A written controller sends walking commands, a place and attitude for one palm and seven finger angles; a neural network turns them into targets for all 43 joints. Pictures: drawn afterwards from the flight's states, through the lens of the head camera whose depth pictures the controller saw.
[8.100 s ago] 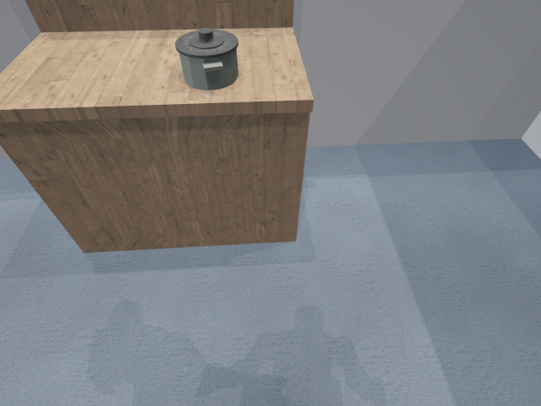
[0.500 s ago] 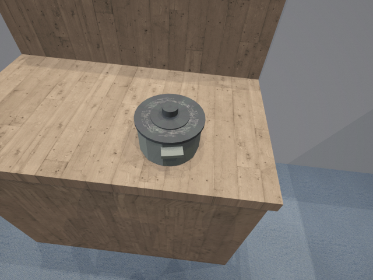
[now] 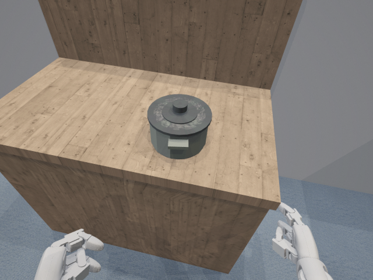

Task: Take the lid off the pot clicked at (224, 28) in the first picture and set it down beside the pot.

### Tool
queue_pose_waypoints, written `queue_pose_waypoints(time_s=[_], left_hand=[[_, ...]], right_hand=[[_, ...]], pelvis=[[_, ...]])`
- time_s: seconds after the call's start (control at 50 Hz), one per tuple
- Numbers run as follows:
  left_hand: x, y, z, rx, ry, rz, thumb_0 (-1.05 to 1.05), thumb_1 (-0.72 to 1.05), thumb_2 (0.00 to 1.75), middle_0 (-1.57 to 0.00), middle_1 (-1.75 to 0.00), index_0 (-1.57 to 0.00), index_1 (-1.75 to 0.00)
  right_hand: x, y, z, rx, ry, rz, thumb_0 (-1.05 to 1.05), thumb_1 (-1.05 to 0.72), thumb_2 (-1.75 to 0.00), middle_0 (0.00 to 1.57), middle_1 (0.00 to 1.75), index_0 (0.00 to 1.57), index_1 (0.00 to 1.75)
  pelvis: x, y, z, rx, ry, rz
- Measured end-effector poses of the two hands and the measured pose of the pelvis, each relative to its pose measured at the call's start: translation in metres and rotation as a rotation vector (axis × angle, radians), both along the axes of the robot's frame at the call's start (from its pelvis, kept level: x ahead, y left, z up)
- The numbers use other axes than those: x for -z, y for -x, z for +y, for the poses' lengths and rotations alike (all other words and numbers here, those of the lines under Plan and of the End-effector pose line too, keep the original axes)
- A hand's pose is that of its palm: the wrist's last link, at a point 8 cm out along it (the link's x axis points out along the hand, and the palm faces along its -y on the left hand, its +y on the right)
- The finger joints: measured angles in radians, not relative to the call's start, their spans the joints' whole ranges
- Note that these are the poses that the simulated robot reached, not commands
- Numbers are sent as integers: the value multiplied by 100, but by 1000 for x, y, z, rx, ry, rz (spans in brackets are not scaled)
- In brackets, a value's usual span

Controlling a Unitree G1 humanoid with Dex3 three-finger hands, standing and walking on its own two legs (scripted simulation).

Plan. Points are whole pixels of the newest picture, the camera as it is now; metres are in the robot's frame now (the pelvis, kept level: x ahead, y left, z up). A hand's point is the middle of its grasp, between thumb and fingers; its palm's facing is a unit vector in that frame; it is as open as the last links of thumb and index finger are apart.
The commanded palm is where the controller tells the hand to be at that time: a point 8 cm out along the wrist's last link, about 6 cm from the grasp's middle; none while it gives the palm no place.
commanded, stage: lift the closed hand beside the body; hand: left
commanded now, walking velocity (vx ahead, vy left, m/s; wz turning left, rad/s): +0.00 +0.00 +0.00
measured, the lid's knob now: (180, 106) +0.52 +0.09 +0.11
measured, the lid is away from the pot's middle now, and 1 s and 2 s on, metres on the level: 0.00 0.00 0.00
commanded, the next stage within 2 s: raise the hand higher, near the body in 0.10 s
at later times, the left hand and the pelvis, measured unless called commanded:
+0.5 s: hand (85, 243) +0.16 +0.21 +0.05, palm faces +0.25 -0.87 -0.43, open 3.1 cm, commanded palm +0.11 +0.25 +0.09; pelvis +0.02 -0.03 +0.01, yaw -2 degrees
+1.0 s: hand (82, 208) +0.19 +0.21 +0.12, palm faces +0.31 -0.86 -0.41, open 3.1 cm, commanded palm +0.15 +0.25 +0.15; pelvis +0.03 -0.02 +0.01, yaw -1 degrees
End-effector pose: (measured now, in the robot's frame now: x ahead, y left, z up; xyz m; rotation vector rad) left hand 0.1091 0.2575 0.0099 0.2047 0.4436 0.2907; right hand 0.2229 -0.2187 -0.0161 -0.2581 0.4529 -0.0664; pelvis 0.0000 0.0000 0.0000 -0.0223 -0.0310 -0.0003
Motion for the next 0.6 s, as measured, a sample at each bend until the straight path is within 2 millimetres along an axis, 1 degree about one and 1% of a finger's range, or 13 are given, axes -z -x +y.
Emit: queue_pose_waypoints(time_s=[0.06, 0.14, 0.26, 0.34, 0.44, 0.52, 0.6], left_hand=[[-8, 4, 0, -26, -27, -6, 2, 91, 90, -109, -127, -108, -127], [-23, 4, -3, -31, -68, -20, 2, 90, 90, -119, -139, -119, -138], [-44, -2, -7, -12, -138, -41, 2, 90, 90, -127, -147, -126, -146], [-54, -9, -8, 1, -174, -50, 2, 90, 90, -129, -149, -128, -148], [-65, -16, -10, 12, -207, -77, 2, 90, 90, -130, -150, -129, -149], [-74, -22, -10, 16, -222, -111, 2, 90, 90, -130, -150, -129, -150], [-84, -27, -12, 21, -232, -157, 2, 90, 90, -130, -150, -129, -150]], right_hand=[[12, 7, -1, -13, -10, 47, 1, -90, -90, 20, 30, 18, 29], [34, 24, -3, -8, -40, 131, 1, -90, -90, 20, 30, 19, 29], [60, 49, -13, 37, -81, 239, 1, -90, -90, 20, 30, 19, 29], [68, 56, -25, 72, -84, 270, 1, -90, -90, 20, 30, 20, 30], [66, 51, -40, 113, -75, 258, 1, -90, -90, 20, 30, 20, 30], [59, 38, -48, 123, -60, 221, 1, -90, -90, 20, 30, 20, 30], [50, 23, -50, 116, -54, 175, 1, -90, -90, 20, 30, 20, 30]], pelvis=[[-1, -1, -6, -4, 0, -6], [-2, -5, -14, -1, -3, -16], [-4, -11, -22, 9, -9, -22], [-5, -14, -27, 16, -12, -25], [-6, -18, -30, 25, -16, -23], [-6, -21, -32, 27, -17, -26], [-7, -24, -32, 27, -17, -29]])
